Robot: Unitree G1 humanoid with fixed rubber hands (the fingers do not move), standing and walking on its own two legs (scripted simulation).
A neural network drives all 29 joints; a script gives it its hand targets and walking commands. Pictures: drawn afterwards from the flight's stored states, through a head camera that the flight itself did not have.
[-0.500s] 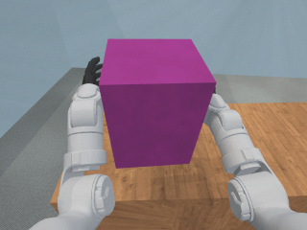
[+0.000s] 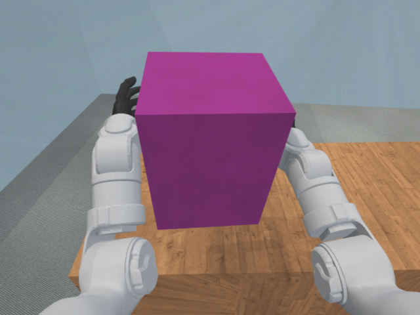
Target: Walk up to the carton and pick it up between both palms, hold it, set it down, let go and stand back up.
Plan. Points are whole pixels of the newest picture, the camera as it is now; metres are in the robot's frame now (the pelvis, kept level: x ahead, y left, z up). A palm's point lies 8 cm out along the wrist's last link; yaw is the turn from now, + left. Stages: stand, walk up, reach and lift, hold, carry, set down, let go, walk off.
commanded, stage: hold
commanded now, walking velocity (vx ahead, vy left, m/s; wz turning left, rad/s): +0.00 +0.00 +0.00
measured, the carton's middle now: (207, 145) +0.36 +0.00 +0.20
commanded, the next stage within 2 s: none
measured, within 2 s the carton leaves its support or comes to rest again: neither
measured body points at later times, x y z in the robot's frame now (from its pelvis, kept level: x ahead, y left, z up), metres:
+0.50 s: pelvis +0.00 +0.00 +0.00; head -0.06 +0.01 +0.45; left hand +0.40 +0.14 +0.25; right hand +0.39 -0.15 +0.20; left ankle +0.00 +0.11 -0.75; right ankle +0.06 -0.10 -0.75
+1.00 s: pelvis +0.01 +0.01 +0.00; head -0.05 +0.02 +0.45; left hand +0.40 +0.15 +0.25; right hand +0.39 -0.14 +0.21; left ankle +0.00 +0.11 -0.75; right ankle +0.06 -0.10 -0.75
